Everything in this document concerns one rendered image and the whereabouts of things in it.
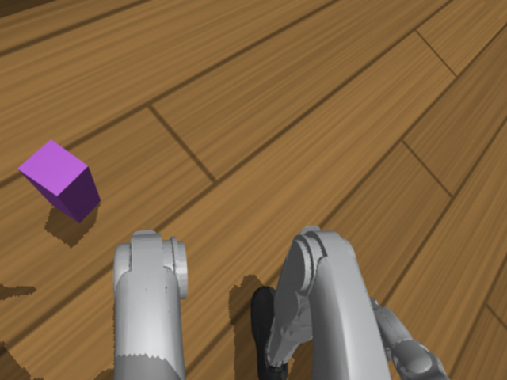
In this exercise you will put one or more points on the carton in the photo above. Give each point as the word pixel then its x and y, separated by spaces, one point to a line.
pixel 64 180

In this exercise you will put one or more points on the right robot hand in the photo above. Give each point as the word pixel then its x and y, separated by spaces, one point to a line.
pixel 392 330

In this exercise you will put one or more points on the right robot foot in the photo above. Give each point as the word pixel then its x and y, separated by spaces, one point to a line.
pixel 262 314

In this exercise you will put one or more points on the right robot arm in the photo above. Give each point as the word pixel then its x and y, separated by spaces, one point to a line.
pixel 413 361

